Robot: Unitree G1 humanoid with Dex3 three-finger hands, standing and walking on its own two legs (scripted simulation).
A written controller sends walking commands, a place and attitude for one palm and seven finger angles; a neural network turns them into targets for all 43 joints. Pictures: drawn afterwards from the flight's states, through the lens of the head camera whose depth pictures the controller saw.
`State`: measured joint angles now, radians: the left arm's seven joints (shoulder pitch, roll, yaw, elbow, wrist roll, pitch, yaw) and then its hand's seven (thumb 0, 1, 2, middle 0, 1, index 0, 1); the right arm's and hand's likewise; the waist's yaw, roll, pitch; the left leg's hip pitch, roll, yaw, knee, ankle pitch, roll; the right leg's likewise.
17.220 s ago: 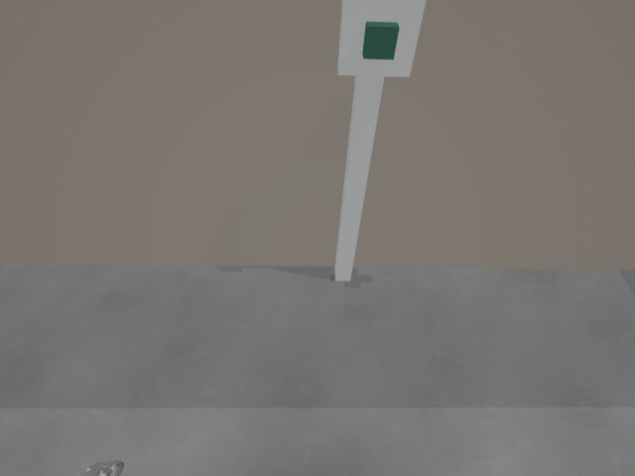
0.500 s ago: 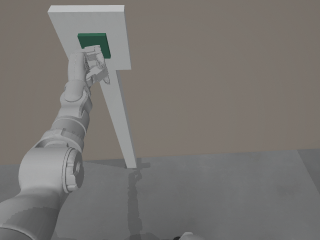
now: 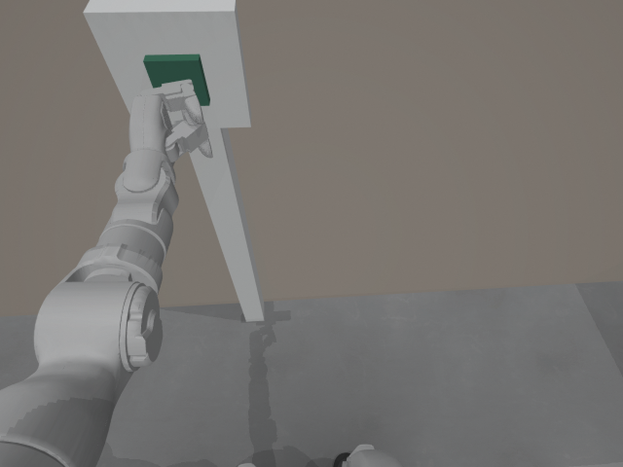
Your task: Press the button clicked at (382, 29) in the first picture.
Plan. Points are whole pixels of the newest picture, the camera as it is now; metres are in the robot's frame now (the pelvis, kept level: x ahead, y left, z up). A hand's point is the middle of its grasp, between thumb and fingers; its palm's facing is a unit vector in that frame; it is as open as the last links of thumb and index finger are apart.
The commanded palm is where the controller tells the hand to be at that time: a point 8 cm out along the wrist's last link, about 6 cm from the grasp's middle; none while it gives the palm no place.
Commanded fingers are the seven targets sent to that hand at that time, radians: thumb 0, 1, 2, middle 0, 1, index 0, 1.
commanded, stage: pull the fist back off the button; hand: left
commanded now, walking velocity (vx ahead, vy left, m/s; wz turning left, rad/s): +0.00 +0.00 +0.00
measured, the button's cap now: (179, 77) +0.57 +0.13 +0.17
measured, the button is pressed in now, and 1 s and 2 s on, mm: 12 0 0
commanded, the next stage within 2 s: draw the hand back to the body in 0.80 s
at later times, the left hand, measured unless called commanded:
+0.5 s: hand (209, 157) +0.46 +0.10 +0.14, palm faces +0.00 -1.00 +0.01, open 3.1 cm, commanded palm +0.42 +0.15 +0.14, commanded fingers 0.00 0.90 0.90 -1.30 -1.50 -1.30 -1.50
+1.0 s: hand (196, 176) +0.42 +0.11 +0.15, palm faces +0.00 -1.00 +0.00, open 3.1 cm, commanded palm +0.37 +0.16 +0.15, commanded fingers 0.00 0.90 0.90 -1.30 -1.50 -1.30 -1.50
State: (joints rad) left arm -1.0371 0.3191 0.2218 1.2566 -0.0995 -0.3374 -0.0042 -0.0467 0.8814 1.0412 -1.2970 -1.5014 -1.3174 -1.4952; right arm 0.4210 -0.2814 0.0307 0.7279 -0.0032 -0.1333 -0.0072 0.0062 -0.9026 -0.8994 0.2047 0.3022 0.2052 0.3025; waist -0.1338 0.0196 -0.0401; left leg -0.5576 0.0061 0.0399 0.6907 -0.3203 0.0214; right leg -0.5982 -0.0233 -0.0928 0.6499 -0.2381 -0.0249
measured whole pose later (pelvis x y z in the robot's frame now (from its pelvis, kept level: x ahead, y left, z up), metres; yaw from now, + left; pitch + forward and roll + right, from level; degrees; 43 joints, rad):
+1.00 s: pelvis +0.03 -0.01 +0.02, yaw -1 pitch +2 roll +0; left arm -0.43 0.15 0.10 0.44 -0.15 -0.04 -0.03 0.02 0.90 0.90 -1.30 -1.50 -1.30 -1.50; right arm 0.22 -0.23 0.05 0.61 0.04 -0.06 -0.05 0.01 -0.90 -0.90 0.20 0.30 0.20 0.30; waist 0.00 0.03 -0.03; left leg -0.25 0.01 0.05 0.54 -0.32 0.00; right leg -0.32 0.00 -0.08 0.54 -0.26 -0.03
